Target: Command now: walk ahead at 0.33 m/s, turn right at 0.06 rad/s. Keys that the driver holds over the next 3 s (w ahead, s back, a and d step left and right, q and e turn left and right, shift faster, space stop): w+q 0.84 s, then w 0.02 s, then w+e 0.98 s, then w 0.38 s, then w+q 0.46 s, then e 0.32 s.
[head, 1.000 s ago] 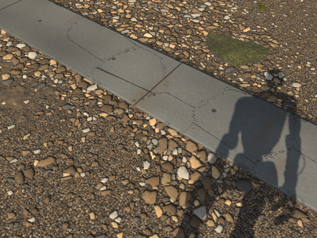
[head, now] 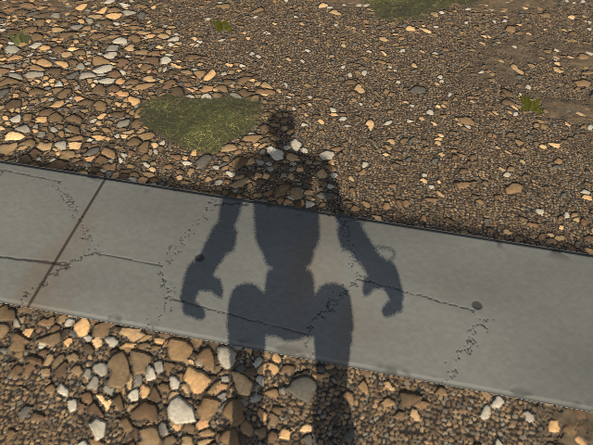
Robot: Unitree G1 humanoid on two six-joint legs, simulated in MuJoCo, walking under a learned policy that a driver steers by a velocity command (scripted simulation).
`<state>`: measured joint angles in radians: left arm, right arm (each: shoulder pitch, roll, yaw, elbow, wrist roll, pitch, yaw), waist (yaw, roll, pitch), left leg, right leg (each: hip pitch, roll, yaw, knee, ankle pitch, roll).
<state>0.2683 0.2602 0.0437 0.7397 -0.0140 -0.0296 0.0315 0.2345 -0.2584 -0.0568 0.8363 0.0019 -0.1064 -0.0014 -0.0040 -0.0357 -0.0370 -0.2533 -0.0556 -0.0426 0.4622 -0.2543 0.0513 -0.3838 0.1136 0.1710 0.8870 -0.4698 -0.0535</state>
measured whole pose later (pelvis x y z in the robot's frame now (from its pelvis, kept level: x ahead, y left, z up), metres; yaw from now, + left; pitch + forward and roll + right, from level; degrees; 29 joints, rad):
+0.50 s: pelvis +0.21 -0.03 +0.00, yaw +13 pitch +2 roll -1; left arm 0.22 0.25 0.06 0.73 0.01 -0.11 -0.01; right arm 0.33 -0.30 -0.06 0.77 0.04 -0.05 -0.01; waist -0.01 0.05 0.00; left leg -0.51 0.04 -0.07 1.15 -0.32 0.02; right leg -0.20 0.02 -0.05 0.37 -0.20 -0.03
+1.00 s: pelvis +0.45 +0.11 -0.01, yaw +28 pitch +1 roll +0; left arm 0.25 0.30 0.04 0.77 -0.03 -0.10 -0.01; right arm 0.23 -0.27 -0.05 0.66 0.00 -0.06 0.04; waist 0.01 -0.03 0.06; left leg -0.33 -0.09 0.05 0.48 -0.18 0.10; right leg -0.50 -0.11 0.03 1.21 -0.34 -0.01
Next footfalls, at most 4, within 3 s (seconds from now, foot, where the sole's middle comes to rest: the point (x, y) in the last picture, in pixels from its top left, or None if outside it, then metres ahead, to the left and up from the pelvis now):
0.34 right None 0.27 -0.13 -0.78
0.84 left None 0.49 0.21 -0.78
1.42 right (241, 311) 0.87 0.15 -0.78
1.88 left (162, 245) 1.09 0.39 -0.78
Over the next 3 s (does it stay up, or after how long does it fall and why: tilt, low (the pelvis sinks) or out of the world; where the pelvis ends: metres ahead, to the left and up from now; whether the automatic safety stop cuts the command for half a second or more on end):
stays up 1.46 0.32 -0.19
